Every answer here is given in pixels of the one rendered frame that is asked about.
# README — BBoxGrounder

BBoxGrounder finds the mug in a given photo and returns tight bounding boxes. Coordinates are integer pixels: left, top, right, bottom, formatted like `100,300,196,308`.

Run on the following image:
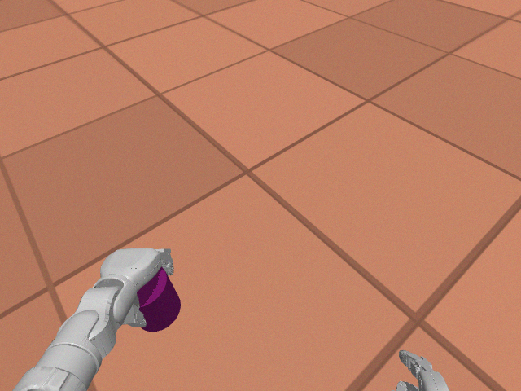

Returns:
137,266,181,332

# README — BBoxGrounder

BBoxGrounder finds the left robot arm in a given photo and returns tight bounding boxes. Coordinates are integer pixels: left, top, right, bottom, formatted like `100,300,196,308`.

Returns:
12,275,137,391

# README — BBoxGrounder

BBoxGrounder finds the left robot hand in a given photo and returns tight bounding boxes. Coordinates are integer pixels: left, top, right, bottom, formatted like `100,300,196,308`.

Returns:
100,248,173,327

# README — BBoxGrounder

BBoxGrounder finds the right robot hand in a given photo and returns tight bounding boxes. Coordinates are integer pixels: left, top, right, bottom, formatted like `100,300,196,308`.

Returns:
391,350,449,391

